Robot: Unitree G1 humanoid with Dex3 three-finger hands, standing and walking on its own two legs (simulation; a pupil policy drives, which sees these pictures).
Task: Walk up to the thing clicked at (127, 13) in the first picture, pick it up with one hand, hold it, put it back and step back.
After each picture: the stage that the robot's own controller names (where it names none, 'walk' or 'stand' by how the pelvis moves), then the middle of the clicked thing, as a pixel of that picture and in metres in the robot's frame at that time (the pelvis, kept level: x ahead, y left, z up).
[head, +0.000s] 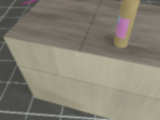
stand; (125, 23) +0.66 -0.17 +0.06
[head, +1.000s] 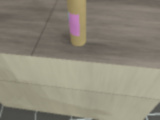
rise first; (77, 18) +0.60 +0.06 +0.10
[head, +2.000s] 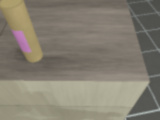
stand; (24, 33) +0.49 +0.25 +0.10
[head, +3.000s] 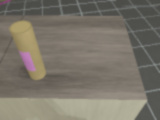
stand; (30, 53) +0.46 +0.23 +0.06
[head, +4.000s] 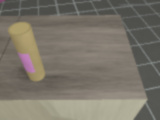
stand; (29, 55) +0.45 +0.23 +0.06
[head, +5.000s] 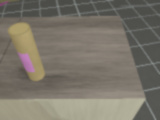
stand; (29, 55) +0.46 +0.23 +0.06
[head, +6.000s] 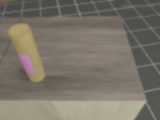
stand; (29, 56) +0.45 +0.23 +0.06
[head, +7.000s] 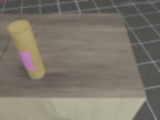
rise first; (29, 53) +0.46 +0.23 +0.06
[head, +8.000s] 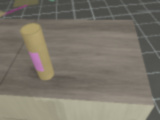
rise first; (39, 54) +0.46 +0.23 +0.06
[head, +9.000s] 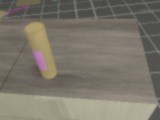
go down; (42, 53) +0.47 +0.22 +0.06
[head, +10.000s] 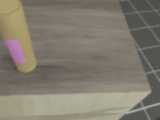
go down; (18, 41) +0.45 +0.20 +0.10
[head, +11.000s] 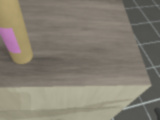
close in; (13, 30) +0.46 +0.20 +0.12
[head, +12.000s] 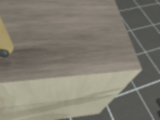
close in; out of the picture +0.48 +0.23 +0.15
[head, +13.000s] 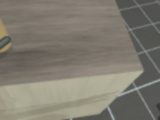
lift; out of the picture +0.50 +0.24 +0.15
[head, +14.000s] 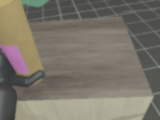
lift; (19, 46) +0.31 +0.16 +0.26
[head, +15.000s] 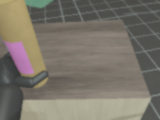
hold; (24, 47) +0.32 +0.17 +0.25
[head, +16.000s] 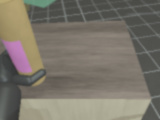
hold; (22, 46) +0.32 +0.17 +0.25
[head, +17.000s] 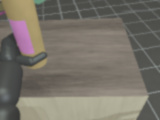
crouch; (26, 28) +0.39 +0.17 +0.25
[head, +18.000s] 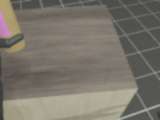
lower; out of the picture +0.49 +0.21 +0.22
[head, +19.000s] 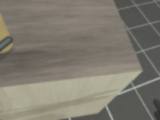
lower; out of the picture +0.50 +0.22 +0.14
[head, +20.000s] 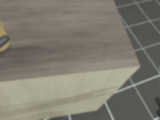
lower; out of the picture +0.50 +0.23 +0.14
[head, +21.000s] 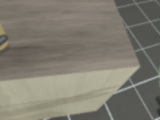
lower; out of the picture +0.50 +0.23 +0.15
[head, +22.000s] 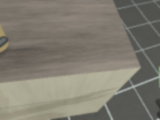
lower; out of the picture +0.50 +0.23 +0.15
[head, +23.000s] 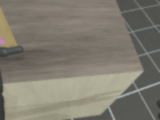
open; out of the picture +0.49 +0.22 +0.14
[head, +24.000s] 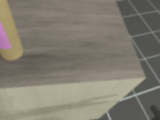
sink last; (0, 24) +0.47 +0.21 +0.13
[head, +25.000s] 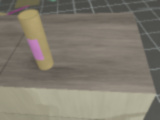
sink last; (38, 43) +0.50 +0.23 +0.11
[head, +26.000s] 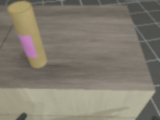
stand; (30, 39) +0.48 +0.22 +0.12
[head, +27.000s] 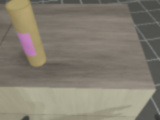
stand; (29, 37) +0.48 +0.22 +0.12
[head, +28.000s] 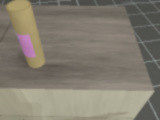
stand; (29, 38) +0.48 +0.22 +0.12
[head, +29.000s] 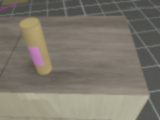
stand; (38, 49) +0.50 +0.22 +0.06
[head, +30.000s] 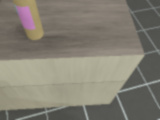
walk; (27, 10) +0.58 +0.21 +0.08
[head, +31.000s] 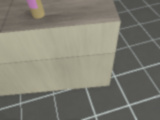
walk; out of the picture +0.83 +0.31 +0.08
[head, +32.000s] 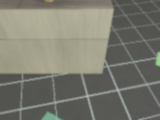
stand; out of the picture +1.10 +0.29 +0.07
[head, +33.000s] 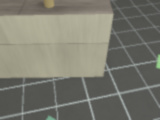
stand; out of the picture +1.09 +0.28 +0.06
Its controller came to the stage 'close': yes
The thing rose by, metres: 0.20
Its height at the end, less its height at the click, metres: +0.00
